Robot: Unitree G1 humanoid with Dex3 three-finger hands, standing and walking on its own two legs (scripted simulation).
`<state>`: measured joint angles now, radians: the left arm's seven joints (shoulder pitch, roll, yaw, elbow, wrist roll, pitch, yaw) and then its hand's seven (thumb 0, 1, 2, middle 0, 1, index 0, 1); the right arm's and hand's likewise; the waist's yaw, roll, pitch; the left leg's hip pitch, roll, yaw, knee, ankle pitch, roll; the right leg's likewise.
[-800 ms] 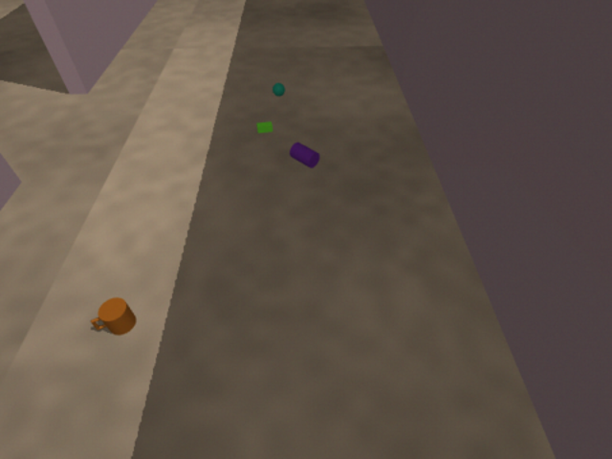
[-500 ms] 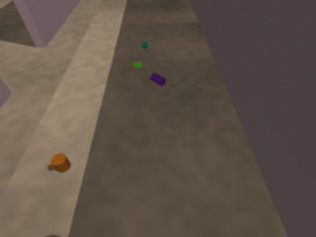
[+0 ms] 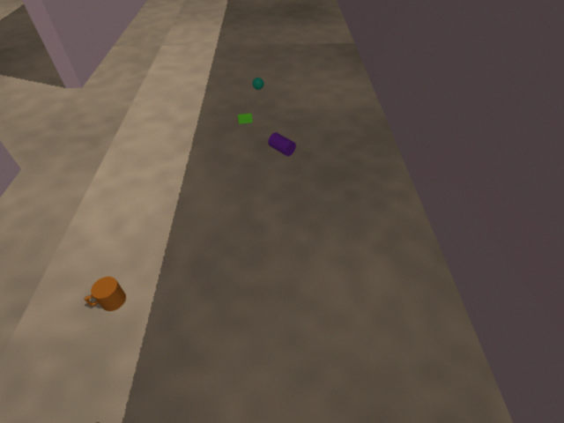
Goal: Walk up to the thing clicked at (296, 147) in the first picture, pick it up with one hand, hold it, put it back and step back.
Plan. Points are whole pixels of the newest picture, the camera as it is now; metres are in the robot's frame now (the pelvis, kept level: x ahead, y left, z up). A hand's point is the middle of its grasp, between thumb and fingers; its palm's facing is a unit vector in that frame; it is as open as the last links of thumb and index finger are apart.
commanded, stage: stand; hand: left
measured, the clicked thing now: (281, 144) +1.69 +0.00 -0.74
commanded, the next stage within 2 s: walk up in 0.32 s
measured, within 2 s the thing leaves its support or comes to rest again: neither
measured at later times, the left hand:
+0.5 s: hand out of the picture +0.09 +0.28 -0.15, palm faces -0.21 -0.90 -0.39, open 7.4 cm
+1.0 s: hand (143, 305) +0.37 +0.28 -0.14, palm faces -0.40 -0.75 -0.52, open 7.4 cm
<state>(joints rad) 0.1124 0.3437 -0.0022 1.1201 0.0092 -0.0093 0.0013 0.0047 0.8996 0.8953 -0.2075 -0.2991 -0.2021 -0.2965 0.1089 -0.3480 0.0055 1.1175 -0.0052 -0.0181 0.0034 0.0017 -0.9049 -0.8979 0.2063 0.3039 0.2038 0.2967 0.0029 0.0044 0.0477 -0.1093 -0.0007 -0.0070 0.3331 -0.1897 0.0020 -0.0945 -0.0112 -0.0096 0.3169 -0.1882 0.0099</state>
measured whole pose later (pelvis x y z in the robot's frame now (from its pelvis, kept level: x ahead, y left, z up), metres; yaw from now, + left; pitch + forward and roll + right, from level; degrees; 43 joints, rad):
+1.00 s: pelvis +0.24 +0.01 -0.03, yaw -26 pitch -2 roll -3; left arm 0.43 0.43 0.03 0.89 0.02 -0.11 0.03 0.01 0.89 0.89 -0.22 -0.30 -0.21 -0.30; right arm 0.13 -0.51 -0.11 0.74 -0.05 0.04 0.18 0.00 -0.91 -0.90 0.21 0.30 0.20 0.30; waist 0.02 0.14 0.04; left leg -0.61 0.14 -0.08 0.79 -0.19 -0.01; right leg -0.09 -0.09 0.06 0.52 -0.40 0.07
